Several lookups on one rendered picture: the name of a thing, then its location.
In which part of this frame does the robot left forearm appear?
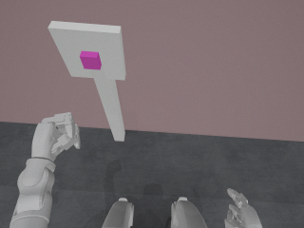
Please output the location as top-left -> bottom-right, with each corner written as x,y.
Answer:
9,157 -> 56,228

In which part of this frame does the robot left hand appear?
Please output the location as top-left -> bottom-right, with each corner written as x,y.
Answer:
31,112 -> 81,162

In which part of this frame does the robot thigh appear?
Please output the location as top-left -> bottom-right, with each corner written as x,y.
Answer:
102,200 -> 134,228
171,200 -> 208,228

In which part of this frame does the panel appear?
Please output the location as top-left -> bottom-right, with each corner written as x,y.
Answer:
48,21 -> 126,142

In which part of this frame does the robot right hand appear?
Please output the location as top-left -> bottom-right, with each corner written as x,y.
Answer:
224,188 -> 262,228

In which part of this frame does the right robot thigh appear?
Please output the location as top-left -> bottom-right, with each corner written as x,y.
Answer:
171,200 -> 208,228

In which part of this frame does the left robot thigh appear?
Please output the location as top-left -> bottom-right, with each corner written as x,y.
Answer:
102,200 -> 134,228

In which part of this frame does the button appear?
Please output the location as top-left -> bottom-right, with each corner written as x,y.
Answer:
80,50 -> 102,70

